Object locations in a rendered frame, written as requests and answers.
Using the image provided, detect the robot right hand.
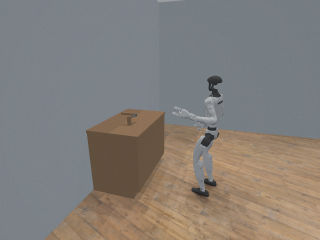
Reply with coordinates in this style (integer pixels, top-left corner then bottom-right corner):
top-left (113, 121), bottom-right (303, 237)
top-left (194, 122), bottom-right (207, 130)

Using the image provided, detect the counter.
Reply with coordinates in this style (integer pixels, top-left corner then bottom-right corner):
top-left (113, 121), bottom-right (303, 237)
top-left (86, 109), bottom-right (166, 199)

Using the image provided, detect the right robot upper arm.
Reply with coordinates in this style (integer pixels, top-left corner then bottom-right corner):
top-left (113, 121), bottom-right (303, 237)
top-left (220, 94), bottom-right (224, 116)

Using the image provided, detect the left robot shin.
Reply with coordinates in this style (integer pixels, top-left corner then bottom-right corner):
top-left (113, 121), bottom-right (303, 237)
top-left (193, 162), bottom-right (205, 192)

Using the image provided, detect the left robot upper arm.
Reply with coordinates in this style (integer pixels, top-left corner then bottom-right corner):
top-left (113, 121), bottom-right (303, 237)
top-left (204, 97), bottom-right (217, 125)

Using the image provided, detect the robot left hand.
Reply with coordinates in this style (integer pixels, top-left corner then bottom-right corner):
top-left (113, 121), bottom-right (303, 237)
top-left (172, 106), bottom-right (190, 119)

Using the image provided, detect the robot torso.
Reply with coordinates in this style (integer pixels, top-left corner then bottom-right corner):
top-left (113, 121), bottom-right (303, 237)
top-left (204, 94), bottom-right (223, 141)

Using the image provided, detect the robot left forearm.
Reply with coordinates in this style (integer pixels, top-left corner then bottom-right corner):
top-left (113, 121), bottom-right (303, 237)
top-left (188, 113), bottom-right (216, 125)

